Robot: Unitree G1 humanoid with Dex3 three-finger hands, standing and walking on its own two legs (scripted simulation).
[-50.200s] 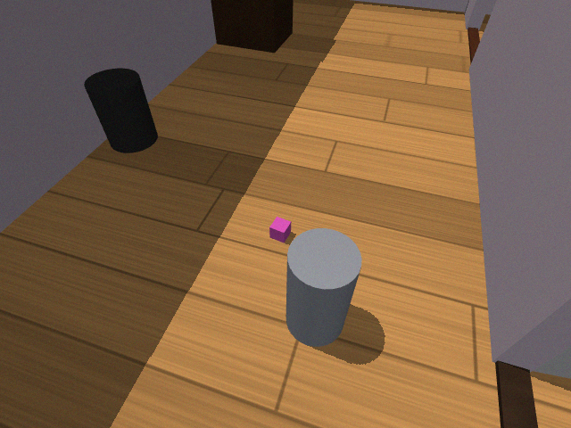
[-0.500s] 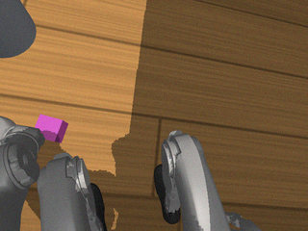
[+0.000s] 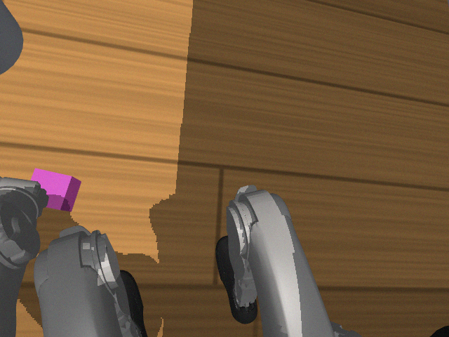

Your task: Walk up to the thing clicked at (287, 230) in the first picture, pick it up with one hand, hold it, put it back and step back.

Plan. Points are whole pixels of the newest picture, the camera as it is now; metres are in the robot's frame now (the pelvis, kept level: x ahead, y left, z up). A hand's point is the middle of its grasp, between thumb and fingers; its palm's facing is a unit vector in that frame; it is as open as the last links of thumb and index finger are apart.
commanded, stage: rise first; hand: left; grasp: from above
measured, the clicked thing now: (54, 191) +0.42 +0.26 -0.30
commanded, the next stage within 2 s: none
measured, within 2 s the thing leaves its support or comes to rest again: neither
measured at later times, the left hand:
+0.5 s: hand (15, 188) +0.42 +0.29 -0.20, palm faces -0.06 -0.45 -0.89, open 14.0 cm
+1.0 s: hand (8, 196) +0.40 +0.29 -0.18, palm faces -0.06 -0.44 -0.89, open 14.0 cm
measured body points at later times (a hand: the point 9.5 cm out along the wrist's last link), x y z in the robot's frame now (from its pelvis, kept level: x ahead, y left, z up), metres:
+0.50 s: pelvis +0.00 +0.00 +0.00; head +0.26 +0.04 +0.36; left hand +0.42 +0.30 -0.14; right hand +0.00 -0.26 -0.11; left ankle +0.08 +0.14 -0.30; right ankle +0.11 -0.12 -0.30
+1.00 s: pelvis +0.00 +0.00 +0.00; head +0.25 +0.04 +0.37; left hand +0.41 +0.31 -0.13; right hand +0.02 -0.27 -0.11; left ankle +0.08 +0.14 -0.30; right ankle +0.11 -0.12 -0.30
